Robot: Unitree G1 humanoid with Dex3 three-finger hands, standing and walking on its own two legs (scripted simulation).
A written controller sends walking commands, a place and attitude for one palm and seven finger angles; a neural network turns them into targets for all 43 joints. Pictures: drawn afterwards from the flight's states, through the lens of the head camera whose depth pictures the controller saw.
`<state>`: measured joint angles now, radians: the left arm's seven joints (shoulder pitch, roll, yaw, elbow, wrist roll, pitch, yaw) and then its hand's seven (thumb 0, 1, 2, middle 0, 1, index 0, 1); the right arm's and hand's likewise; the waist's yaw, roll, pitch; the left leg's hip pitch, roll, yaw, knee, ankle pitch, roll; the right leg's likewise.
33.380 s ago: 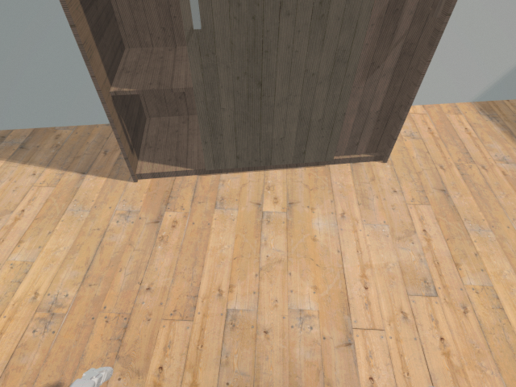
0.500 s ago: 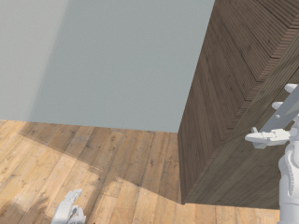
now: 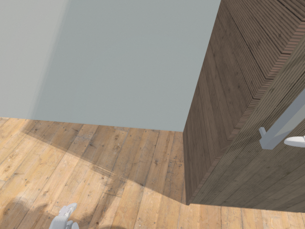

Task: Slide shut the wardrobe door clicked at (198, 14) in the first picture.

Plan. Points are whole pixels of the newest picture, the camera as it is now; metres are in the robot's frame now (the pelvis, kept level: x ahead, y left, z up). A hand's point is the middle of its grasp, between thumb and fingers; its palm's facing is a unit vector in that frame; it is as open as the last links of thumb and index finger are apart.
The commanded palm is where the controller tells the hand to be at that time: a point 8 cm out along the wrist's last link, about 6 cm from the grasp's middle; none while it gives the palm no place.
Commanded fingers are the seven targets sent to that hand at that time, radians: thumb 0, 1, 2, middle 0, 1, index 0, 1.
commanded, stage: slip the hand off the handle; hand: right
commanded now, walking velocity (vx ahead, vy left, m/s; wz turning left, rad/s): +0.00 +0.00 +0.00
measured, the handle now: (295, 101) +0.36 -0.31 +0.19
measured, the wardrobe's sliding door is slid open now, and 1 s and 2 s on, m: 0.00 0.00 0.00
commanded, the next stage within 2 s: draw the hand back to the body in 0.68 s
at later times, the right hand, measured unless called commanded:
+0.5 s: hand out of the picture +0.24 -0.35 +0.18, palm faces +0.56 +0.81 -0.18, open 14.7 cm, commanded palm +0.19 -0.38 +0.18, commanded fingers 0.00 0.55 -0.20 0.25 1.15 0.25 1.15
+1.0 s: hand out of the picture +0.20 -0.31 +0.18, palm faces +0.33 +0.93 -0.14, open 14.7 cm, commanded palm +0.14 -0.36 +0.18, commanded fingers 0.00 0.55 -0.20 0.25 1.15 0.25 1.15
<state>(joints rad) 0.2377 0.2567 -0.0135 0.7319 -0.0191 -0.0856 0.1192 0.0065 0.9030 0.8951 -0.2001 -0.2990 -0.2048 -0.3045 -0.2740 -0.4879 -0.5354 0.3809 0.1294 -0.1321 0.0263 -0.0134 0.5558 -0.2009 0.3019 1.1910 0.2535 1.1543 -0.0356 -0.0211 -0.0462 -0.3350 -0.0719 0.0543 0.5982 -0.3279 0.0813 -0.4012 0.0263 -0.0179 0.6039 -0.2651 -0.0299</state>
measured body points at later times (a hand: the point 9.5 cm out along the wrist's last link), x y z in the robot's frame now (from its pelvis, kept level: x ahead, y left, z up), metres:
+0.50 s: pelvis +0.00 -0.03 +0.00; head -0.01 -0.02 +0.45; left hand +0.20 +0.19 -0.08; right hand +0.21 -0.39 +0.19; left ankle -0.01 +0.06 -0.73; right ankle +0.03 -0.10 -0.73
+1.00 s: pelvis -0.01 -0.02 +0.01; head -0.03 -0.01 +0.46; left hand +0.20 +0.18 -0.07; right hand +0.17 -0.36 +0.19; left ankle -0.01 +0.06 -0.73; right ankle +0.03 -0.10 -0.73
